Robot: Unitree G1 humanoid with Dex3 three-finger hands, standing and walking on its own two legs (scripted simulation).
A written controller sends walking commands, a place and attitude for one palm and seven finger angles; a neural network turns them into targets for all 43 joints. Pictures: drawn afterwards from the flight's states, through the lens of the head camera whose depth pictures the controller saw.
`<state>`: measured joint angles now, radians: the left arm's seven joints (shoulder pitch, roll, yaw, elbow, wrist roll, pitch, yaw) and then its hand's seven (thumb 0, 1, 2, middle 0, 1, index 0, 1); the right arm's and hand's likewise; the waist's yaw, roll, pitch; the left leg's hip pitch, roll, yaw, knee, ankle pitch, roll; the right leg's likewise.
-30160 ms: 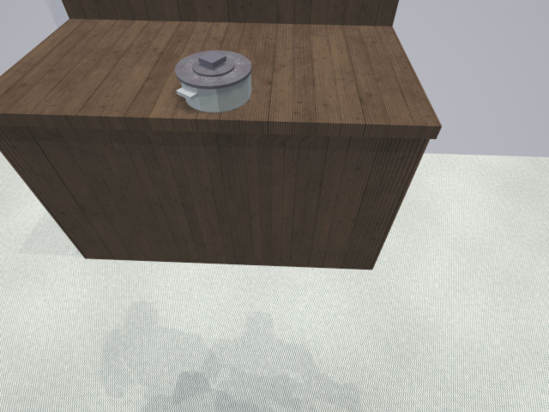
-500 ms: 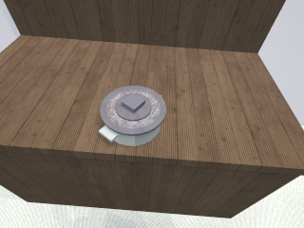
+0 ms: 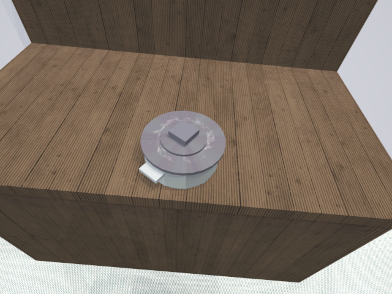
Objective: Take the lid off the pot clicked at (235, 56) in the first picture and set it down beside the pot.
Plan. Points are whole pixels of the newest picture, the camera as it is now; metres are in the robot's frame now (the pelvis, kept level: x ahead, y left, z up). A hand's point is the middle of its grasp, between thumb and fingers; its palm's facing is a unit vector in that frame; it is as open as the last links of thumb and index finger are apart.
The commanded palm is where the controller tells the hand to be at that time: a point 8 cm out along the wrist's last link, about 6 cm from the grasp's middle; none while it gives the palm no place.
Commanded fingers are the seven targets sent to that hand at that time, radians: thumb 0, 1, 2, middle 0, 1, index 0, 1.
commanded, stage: look again from close up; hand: left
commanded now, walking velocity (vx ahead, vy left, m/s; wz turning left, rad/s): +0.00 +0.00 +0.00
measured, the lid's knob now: (183, 132) +0.44 +0.06 +0.09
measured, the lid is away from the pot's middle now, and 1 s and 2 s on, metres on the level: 0.00 0.00 0.00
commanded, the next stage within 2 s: lift the closed hand beside the body in 1.02 s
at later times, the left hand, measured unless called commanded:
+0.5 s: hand out of the picture -0.04 +0.16 -0.19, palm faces +0.03 -0.99 -0.10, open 7.4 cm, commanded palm none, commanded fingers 0.00 0.90 0.90 -0.20 -0.30 -0.20 -0.30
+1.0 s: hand out of the picture -0.03 +0.16 -0.19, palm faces +0.03 -0.99 -0.10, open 7.4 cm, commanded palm none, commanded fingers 0.00 0.90 0.90 -0.20 -0.30 -0.20 -0.30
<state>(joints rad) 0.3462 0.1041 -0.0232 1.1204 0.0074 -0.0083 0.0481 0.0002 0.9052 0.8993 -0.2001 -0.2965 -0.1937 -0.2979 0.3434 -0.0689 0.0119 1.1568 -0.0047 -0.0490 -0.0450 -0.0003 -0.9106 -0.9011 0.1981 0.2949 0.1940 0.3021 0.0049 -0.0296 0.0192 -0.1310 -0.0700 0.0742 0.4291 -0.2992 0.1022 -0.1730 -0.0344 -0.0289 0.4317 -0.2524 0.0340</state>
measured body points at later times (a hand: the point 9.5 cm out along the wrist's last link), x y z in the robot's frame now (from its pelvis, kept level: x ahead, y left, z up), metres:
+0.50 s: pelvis +0.00 +0.02 +0.00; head +0.02 +0.05 +0.45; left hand -0.04 +0.21 -0.18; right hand -0.04 -0.17 -0.15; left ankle -0.04 +0.05 -0.74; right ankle -0.02 -0.14 -0.74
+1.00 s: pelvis +0.01 +0.03 +0.00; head +0.03 +0.05 +0.45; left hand -0.03 +0.21 -0.18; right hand -0.04 -0.17 -0.15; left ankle -0.04 +0.05 -0.74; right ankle -0.02 -0.14 -0.74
